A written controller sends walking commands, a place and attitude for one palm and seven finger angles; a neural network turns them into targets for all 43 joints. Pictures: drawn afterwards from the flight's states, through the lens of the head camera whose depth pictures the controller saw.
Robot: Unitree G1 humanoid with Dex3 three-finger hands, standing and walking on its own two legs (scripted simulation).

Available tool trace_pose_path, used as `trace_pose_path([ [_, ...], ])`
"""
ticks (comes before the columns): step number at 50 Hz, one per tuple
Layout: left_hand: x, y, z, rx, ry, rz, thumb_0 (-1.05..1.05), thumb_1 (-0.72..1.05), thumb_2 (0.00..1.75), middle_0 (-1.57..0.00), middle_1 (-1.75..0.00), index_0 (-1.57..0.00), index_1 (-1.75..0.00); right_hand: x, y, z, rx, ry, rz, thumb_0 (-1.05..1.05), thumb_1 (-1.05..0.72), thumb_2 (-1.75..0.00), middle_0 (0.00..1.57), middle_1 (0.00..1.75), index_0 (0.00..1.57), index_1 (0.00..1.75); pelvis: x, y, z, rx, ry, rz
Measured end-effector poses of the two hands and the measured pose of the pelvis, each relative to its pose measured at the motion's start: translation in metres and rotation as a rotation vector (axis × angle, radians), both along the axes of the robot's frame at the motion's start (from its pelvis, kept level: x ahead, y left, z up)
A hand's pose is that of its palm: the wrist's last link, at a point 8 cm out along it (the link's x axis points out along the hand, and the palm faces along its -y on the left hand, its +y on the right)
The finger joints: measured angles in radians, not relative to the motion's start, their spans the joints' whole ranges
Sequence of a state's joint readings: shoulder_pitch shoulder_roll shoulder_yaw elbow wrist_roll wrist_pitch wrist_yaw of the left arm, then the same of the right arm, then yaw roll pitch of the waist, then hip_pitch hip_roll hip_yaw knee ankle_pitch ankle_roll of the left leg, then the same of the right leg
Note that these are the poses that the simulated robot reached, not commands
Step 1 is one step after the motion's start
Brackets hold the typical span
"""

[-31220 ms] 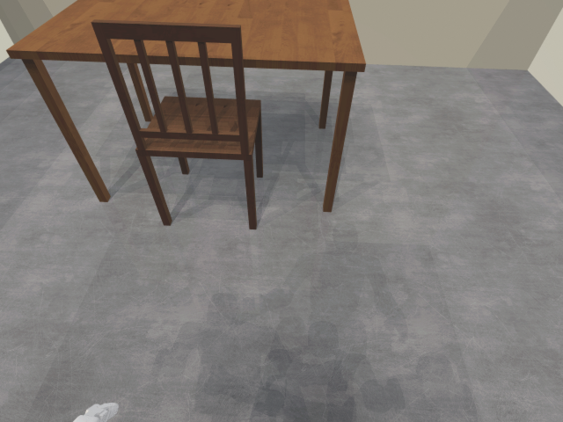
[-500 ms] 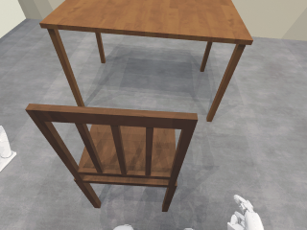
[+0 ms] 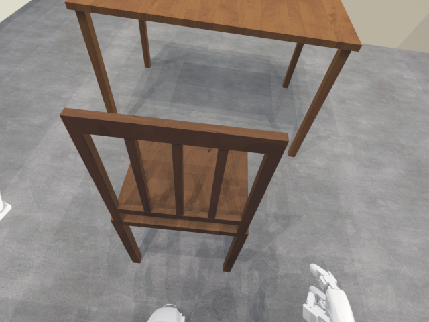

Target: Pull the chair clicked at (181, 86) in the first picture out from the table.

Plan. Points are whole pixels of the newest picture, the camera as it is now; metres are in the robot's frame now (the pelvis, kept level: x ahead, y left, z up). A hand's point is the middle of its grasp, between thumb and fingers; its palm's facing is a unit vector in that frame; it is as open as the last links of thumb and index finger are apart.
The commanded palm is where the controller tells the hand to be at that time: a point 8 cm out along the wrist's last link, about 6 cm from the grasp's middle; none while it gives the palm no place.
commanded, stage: stop stepping back and stand still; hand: left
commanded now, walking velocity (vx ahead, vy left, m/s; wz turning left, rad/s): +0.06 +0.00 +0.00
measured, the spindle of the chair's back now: (178, 183) +0.42 +0.12 -0.07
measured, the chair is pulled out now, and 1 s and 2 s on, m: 0.62 0.62 0.62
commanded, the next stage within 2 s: let the arm hang, fingers relaxed in 0.74 s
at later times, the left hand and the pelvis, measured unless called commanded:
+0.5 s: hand (28, 259) +0.16 +0.23 +0.17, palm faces +0.33 -0.82 -0.48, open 7.4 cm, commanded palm +0.11 +0.28 +0.19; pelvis -0.05 -0.02 +0.01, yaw -3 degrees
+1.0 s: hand (98, 305) +0.15 +0.22 -0.06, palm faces +0.06 -0.93 -0.36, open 7.4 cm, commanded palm none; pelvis -0.05 -0.01 -0.01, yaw -1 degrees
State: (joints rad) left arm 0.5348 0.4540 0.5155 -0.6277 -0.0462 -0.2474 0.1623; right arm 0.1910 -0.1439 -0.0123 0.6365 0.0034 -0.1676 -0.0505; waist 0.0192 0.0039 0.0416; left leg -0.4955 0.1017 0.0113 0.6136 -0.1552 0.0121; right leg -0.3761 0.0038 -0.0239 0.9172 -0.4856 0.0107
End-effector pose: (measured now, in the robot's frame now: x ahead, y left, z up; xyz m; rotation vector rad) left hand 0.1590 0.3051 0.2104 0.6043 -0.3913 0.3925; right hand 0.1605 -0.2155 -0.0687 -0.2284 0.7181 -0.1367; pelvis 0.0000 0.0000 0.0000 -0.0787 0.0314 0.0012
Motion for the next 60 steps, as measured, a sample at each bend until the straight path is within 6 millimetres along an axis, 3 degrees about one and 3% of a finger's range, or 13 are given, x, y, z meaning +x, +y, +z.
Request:
trace_pose_path([
  [8,-0.01,-0.026,-0.003,0.037,0.081,-0.093,0.01,0.89,0.9,-0.21,-0.31,-0.21,-0.3,-0.034,-0.018,-0.015,0.008,0.038,-0.013,0.01,-0.9,-0.89,0.21,0.3,0.21,0.3,-0.025,-0.006,-0.003,-0.007,-0.01,-0.033],
  [17,-0.009,-0.017,-0.019,-0.04,0.124,-0.073,0.01,0.89,0.9,-0.21,-0.31,-0.21,-0.3,-0.075,-0.043,0.002,-0.031,-0.001,-0.153,0.01,-0.9,-0.89,0.21,0.3,0.21,0.3,-0.033,-0.007,0.001,0.036,-0.051,-0.061],
  [22,-0.027,-0.028,-0.019,-0.058,0.13,-0.087,0.02,0.89,0.9,-0.21,-0.31,-0.21,-0.3,-0.088,-0.047,0.008,-0.029,-0.01,-0.142,0.01,-0.9,-0.89,0.2,0.3,0.21,0.3,-0.044,-0.014,0.005,0.023,-0.056,-0.049],
  [31,-0.056,-0.028,-0.012,-0.05,0.107,-0.018,0.01,0.89,0.9,-0.21,-0.31,-0.21,-0.3,-0.088,-0.046,0.002,-0.017,-0.01,-0.099,0.01,-0.9,-0.9,0.2,0.3,0.21,0.3,-0.053,-0.02,0.006,0.021,-0.076,-0.037],
  [42,-0.041,-0.032,-0.03,-0.155,0.117,-0.013,0.02,0.89,0.9,-0.21,-0.31,-0.21,-0.3,-0.07,-0.035,0.001,0.008,-0.039,-0.07,0.01,-0.9,-0.89,0.21,0.3,0.21,0.3,-0.049,-0.018,0.005,0.018,-0.095,-0.044],
  [43,-0.035,-0.032,-0.037,-0.138,0.141,-0.03,0.01,0.89,0.9,-0.2,-0.31,-0.21,-0.3,-0.069,-0.035,0.0,0.008,-0.035,-0.05,0.01,-0.9,-0.89,0.21,0.3,0.21,0.3,-0.049,-0.017,0.004,0.019,-0.082,-0.041],
  [45,-0.018,-0.029,-0.078,-0.172,0.308,-0.038,0.01,0.9,0.9,-0.2,-0.3,-0.2,-0.3,-0.067,-0.038,-0.012,0.009,0.027,-0.01,0.01,-0.9,-0.89,0.21,0.3,0.21,0.3,-0.05,-0.015,0.0,0.023,-0.06,-0.027],
  [47,-0.01,-0.028,-0.14,-0.271,0.559,-0.008,0.0,0.9,0.9,-0.2,-0.3,-0.2,-0.3,-0.07,-0.041,-0.026,0.012,0.101,-0.004,0.01,-0.9,-0.89,0.21,0.3,0.21,0.3,-0.051,-0.012,-0.003,0.024,-0.046,-0.021],
  [49,-0.02,-0.037,-0.206,-0.368,0.826,0.026,0.0,0.9,0.9,-0.19,-0.3,-0.2,-0.29,-0.078,-0.043,-0.035,0.017,0.162,-0.015,0.01,-0.9,-0.89,0.21,0.3,0.21,0.3,-0.052,-0.01,-0.005,0.029,-0.041,-0.017],
  [52,-0.063,-0.064,-0.289,-0.495,1.179,0.047,0.01,0.91,0.9,-0.19,-0.3,-0.19,-0.29,-0.1,-0.044,-0.043,0.017,0.255,-0.041,0.01,-0.9,-0.89,0.2,0.3,0.21,0.3,-0.05,-0.011,-0.006,0.041,-0.045,-0.015],
  [54,-0.101,-0.087,-0.328,-0.576,1.366,0.05,0.01,0.91,0.9,-0.19,-0.3,-0.19,-0.29,-0.119,-0.044,-0.045,0.008,0.331,-0.058,0.01,-0.9,-0.89,0.2,0.3,0.21,0.3,-0.048,-0.013,-0.005,0.046,-0.049,-0.013],
  [57,-0.159,-0.101,-0.358,-0.673,1.546,0.125,0.01,0.96,0.9,-0.2,-0.3,-0.2,-0.29,-0.15,-0.044,-0.045,-0.01,0.458,-0.079,0.01,-0.9,-0.89,0.2,0.3,0.21,0.3,-0.044,-0.018,-0.003,0.044,-0.05,-0.006],
  [60,-0.209,-0.099,-0.366,-0.71,1.679,0.203,0.0,0.99,0.9,-0.2,-0.3,-0.2,-0.3,-0.177,-0.045,-0.045,-0.019,0.571,-0.098,0.01,-0.9,-0.89,0.2,0.3,0.21,0.3,-0.042,-0.021,0.0,0.038,-0.048,0.003],
])
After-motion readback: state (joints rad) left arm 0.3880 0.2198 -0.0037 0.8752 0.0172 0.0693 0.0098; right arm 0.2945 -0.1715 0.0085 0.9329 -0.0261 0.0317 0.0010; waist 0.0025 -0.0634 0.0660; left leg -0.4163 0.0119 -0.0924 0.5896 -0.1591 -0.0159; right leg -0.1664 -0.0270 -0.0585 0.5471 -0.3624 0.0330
